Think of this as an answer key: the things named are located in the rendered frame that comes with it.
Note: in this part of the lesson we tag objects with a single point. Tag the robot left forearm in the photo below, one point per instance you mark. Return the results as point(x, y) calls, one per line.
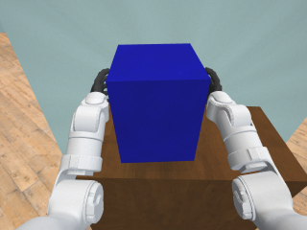
point(85, 139)

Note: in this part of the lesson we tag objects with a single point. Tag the pedestal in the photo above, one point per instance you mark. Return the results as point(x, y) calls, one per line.
point(184, 195)

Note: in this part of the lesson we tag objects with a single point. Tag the carton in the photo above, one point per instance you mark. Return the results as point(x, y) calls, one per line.
point(157, 95)

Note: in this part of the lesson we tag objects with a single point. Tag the robot right upper arm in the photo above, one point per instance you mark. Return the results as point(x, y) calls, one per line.
point(263, 198)

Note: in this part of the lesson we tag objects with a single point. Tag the robot left upper arm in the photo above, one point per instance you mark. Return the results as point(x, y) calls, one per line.
point(74, 205)

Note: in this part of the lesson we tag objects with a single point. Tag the robot right forearm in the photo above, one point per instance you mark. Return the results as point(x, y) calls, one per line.
point(245, 150)

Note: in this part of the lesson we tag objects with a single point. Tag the robot right hand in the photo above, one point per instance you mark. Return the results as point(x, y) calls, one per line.
point(215, 84)

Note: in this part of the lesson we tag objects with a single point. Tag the robot left hand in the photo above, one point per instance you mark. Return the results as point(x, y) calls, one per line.
point(99, 85)

